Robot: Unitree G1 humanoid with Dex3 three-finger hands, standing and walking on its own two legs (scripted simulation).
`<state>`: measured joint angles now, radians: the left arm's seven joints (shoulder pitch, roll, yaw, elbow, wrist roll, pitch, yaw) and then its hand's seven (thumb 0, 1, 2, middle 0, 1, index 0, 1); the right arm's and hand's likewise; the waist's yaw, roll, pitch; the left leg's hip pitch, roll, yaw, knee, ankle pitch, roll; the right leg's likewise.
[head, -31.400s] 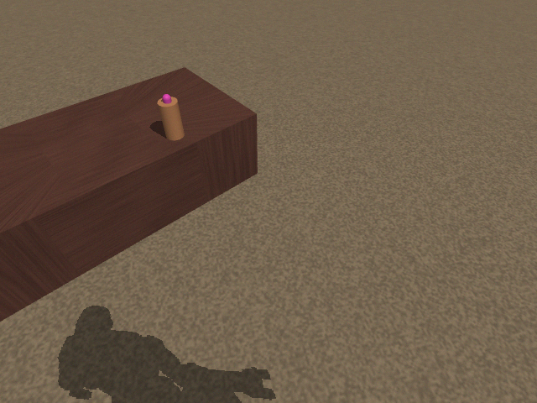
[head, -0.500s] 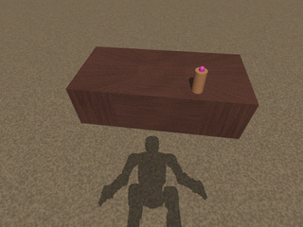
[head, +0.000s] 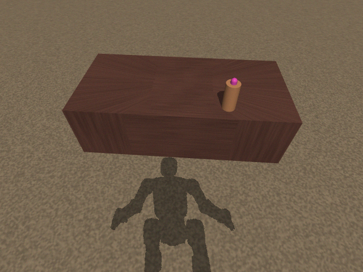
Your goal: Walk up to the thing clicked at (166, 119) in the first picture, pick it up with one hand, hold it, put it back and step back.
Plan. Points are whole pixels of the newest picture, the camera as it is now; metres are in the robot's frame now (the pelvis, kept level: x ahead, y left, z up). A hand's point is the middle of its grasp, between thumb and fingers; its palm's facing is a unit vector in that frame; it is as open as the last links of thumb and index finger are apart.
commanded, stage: step back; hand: right
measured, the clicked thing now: (231, 93) +1.05 -0.27 -0.28
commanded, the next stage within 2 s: stand in 0.60 s
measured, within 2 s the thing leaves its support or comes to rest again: neither
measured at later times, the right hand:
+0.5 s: hand out of the picture +0.06 -0.25 -0.14, palm faces +0.01 +0.94 -0.33, open 7.4 cm
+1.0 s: hand out of the picture +0.05 -0.24 -0.14, palm faces +0.00 +0.95 -0.33, open 7.4 cm
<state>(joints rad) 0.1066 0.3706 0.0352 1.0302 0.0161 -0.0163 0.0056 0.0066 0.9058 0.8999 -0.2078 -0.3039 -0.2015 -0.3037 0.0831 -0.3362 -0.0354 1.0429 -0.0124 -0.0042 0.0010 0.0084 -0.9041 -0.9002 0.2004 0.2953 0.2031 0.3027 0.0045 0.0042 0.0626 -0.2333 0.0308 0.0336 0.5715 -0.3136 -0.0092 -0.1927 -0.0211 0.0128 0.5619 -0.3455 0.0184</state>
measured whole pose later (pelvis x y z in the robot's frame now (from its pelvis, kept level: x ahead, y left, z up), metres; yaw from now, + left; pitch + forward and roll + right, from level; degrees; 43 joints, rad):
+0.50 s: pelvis -0.02 +0.00 +0.01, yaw -1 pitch -3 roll +0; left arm 0.10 0.35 0.03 1.10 0.03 0.00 -0.01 0.01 0.91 0.90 -0.21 -0.30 -0.20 -0.30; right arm 0.07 -0.33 -0.03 1.11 -0.03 0.01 0.02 0.01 -0.91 -0.90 0.20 0.30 0.20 0.30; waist 0.00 -0.01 0.06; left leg -0.17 0.04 0.06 0.42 -0.21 -0.01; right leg -0.13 -0.01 0.03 0.40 -0.23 0.02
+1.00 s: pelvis -0.03 +0.01 +0.02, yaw +0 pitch -3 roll +0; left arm 0.11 0.35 0.00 1.13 0.02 -0.01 -0.01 0.01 0.91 0.90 -0.21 -0.30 -0.20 -0.30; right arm 0.09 -0.34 -0.01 1.13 -0.01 -0.01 0.02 0.01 -0.91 -0.90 0.20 0.30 0.20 0.30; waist -0.01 0.00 0.04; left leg -0.13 0.02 0.05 0.33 -0.15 0.00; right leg -0.10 -0.03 0.02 0.32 -0.18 0.03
